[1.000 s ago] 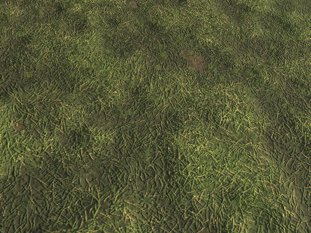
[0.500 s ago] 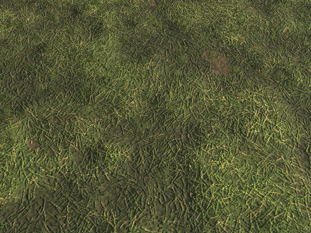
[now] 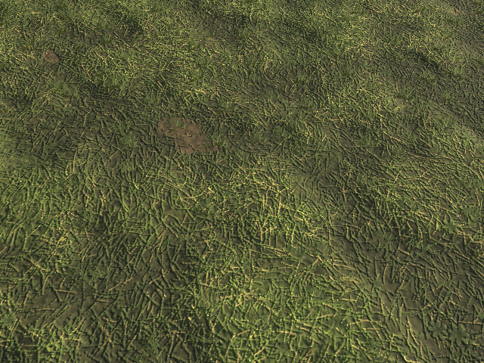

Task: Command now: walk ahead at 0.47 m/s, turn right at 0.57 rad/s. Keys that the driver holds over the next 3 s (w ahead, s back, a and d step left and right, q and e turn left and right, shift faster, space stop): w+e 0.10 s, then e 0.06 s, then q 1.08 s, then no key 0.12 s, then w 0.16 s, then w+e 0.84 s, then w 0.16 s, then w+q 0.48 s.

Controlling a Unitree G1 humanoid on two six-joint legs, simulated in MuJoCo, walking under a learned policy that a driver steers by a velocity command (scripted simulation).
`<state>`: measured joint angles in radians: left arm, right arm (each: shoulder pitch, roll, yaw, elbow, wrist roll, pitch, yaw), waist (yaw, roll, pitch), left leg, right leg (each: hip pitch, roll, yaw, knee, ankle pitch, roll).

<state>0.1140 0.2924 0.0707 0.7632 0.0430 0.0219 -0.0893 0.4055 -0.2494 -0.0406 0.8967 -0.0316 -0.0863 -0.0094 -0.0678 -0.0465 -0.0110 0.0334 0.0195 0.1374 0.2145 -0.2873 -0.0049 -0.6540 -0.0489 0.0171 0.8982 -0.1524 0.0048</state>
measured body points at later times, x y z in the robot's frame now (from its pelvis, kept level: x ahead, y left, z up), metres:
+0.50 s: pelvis +0.21 -0.07 +0.00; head +0.24 -0.08 +0.45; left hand +0.31 +0.17 -0.13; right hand +0.26 -0.32 -0.14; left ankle +0.31 +0.04 -0.70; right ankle +0.17 -0.12 -0.74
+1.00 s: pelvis +0.25 -0.07 -0.01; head +0.28 -0.05 +0.44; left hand +0.32 +0.21 -0.13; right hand +0.40 -0.33 -0.12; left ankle +0.30 +0.01 -0.74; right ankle +0.28 -0.21 -0.71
